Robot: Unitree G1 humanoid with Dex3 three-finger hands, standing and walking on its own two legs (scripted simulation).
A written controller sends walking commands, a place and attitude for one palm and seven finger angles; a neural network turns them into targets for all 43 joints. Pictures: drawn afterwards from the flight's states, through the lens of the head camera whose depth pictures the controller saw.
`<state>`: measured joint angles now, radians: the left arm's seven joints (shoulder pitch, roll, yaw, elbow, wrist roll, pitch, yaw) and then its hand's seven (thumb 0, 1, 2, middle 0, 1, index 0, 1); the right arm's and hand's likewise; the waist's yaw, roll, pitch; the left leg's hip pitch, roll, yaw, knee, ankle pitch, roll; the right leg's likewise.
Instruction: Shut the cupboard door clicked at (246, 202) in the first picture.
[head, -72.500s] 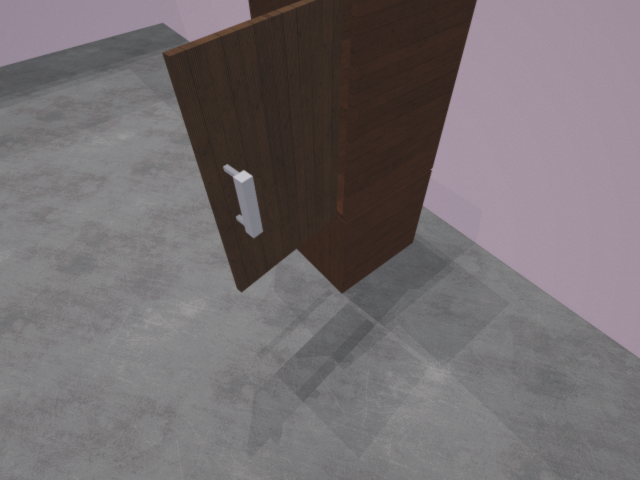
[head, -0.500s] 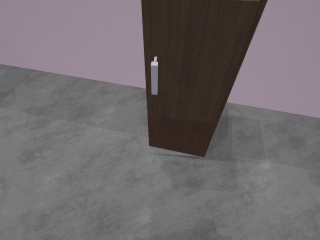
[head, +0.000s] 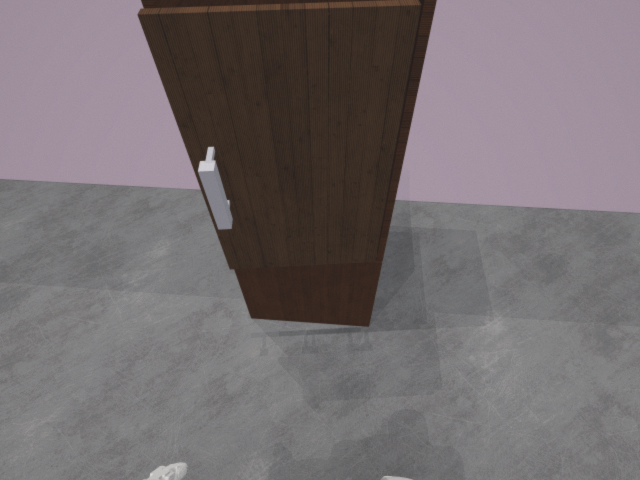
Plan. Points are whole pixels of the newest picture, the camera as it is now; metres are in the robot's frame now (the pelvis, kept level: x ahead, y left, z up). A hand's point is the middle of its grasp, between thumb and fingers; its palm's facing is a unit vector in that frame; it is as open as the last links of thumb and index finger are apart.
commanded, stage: take the last steps up to it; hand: left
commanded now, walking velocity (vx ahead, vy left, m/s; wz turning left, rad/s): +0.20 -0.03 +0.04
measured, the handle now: (218, 188) +0.59 +0.20 -0.03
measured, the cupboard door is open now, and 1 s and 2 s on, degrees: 8 8 8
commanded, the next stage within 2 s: come to a stop and stand still in 0.14 s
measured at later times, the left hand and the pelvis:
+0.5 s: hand out of the picture +0.15 +0.15 -0.17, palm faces +0.08 -0.97 -0.21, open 7.3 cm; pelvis +0.14 -0.03 +0.01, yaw +2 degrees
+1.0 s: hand (167, 445) +0.19 +0.23 -0.15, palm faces +0.02 -0.95 -0.31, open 7.4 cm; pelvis +0.12 +0.02 +0.00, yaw +0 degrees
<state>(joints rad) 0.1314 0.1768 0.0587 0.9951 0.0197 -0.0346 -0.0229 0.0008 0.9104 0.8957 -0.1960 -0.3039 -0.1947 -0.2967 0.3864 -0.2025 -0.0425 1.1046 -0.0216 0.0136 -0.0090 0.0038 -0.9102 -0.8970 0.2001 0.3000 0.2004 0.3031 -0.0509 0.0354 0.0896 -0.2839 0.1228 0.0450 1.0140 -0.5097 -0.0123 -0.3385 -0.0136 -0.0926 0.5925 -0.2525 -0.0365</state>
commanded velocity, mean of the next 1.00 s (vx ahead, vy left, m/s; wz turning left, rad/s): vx -0.07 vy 0.03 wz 0.00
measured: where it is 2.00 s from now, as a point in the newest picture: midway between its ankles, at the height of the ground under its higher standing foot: outside the picture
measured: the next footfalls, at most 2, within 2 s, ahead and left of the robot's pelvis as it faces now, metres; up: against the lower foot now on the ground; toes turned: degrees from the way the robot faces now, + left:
left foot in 0.24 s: +0.17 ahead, +0.09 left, +0.00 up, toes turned +8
right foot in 0.40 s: +0.17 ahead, -0.12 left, +0.00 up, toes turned +0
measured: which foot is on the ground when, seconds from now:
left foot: up 0.00-0.22, down 0.24-0.50, up 0.52-0.78, down 0.80-1.00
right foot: down 0.00-0.26, up 0.28-0.38, down 0.40-1.00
